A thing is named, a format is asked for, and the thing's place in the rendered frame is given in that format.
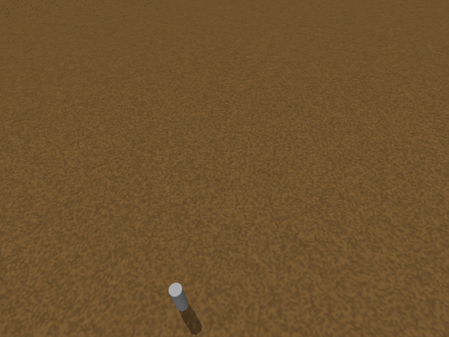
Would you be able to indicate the can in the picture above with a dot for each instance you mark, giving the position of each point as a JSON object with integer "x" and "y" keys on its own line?
{"x": 179, "y": 298}

